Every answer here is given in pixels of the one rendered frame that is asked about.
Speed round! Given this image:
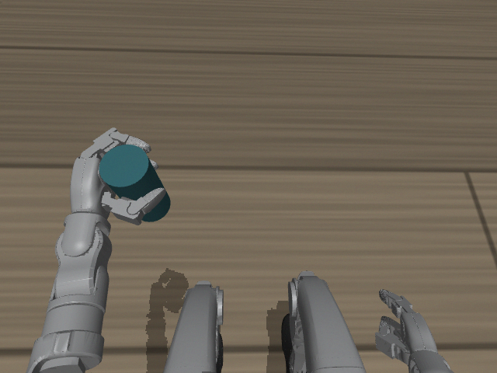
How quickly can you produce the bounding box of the right robot hand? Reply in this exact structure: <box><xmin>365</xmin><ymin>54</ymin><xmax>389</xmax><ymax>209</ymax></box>
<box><xmin>375</xmin><ymin>289</ymin><xmax>438</xmax><ymax>365</ymax></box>

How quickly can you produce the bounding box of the right robot foot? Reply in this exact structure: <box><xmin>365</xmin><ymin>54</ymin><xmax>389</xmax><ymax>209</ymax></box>
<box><xmin>281</xmin><ymin>313</ymin><xmax>307</xmax><ymax>373</ymax></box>

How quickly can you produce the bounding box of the left robot hand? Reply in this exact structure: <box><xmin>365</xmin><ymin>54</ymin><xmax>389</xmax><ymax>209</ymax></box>
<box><xmin>70</xmin><ymin>127</ymin><xmax>166</xmax><ymax>225</ymax></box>

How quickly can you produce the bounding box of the left robot arm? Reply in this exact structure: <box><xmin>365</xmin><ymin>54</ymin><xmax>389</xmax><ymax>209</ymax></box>
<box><xmin>26</xmin><ymin>211</ymin><xmax>112</xmax><ymax>373</ymax></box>

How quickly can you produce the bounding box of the right robot arm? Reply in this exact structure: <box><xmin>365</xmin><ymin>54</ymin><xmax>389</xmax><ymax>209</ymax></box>
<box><xmin>408</xmin><ymin>350</ymin><xmax>454</xmax><ymax>373</ymax></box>

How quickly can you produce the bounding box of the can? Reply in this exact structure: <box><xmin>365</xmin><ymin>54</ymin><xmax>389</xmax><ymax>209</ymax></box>
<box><xmin>99</xmin><ymin>145</ymin><xmax>171</xmax><ymax>222</ymax></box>

